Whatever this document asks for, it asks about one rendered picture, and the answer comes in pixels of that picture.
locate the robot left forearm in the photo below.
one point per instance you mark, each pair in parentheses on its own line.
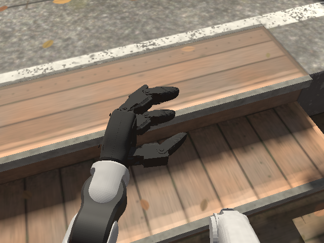
(104,200)

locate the robot left hand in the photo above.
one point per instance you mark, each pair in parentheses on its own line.
(133,118)

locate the right robot thigh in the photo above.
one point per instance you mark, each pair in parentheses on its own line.
(231,227)

